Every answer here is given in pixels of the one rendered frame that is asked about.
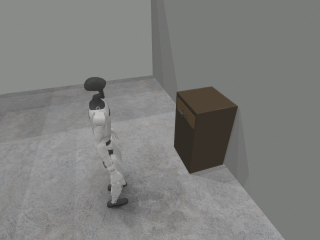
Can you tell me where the robot torso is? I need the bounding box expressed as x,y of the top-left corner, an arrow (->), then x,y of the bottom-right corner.
88,98 -> 114,155

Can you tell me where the robot right forearm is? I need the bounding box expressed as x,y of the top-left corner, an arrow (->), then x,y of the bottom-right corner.
97,143 -> 117,174

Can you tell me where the robot right upper arm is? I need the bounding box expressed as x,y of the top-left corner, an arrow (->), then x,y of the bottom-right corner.
93,111 -> 107,150

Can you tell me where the robot right hand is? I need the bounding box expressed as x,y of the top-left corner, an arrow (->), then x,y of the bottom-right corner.
110,170 -> 126,189

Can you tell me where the robot left hand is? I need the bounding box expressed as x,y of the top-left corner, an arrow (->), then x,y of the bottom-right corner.
111,128 -> 119,140

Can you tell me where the robot left foot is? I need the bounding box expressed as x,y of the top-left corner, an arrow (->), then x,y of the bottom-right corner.
107,182 -> 127,191

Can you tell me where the cabinet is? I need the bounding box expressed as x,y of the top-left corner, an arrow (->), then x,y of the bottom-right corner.
174,86 -> 238,174

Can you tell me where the handle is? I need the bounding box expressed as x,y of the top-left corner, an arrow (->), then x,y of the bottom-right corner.
177,109 -> 187,117

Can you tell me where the drawer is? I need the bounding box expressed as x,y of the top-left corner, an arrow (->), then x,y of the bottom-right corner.
177,97 -> 196,129

